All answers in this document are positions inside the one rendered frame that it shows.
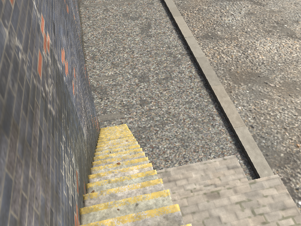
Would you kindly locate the stairs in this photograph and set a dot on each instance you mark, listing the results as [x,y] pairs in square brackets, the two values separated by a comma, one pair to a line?
[123,188]

